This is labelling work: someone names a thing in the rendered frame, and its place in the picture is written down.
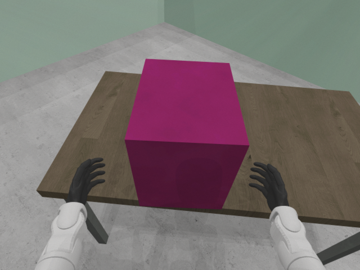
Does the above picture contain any robot left hand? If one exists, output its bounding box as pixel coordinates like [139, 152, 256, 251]
[66, 157, 105, 205]

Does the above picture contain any table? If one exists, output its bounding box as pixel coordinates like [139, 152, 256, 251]
[36, 71, 360, 265]

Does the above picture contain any carton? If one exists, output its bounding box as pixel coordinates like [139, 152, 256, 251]
[125, 59, 250, 209]

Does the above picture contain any left robot forearm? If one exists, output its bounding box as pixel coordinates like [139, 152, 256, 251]
[35, 202, 87, 270]

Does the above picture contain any robot right hand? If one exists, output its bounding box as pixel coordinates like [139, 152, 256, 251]
[249, 162, 289, 211]

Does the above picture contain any right robot forearm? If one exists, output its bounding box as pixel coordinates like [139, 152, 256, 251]
[269, 206, 326, 270]

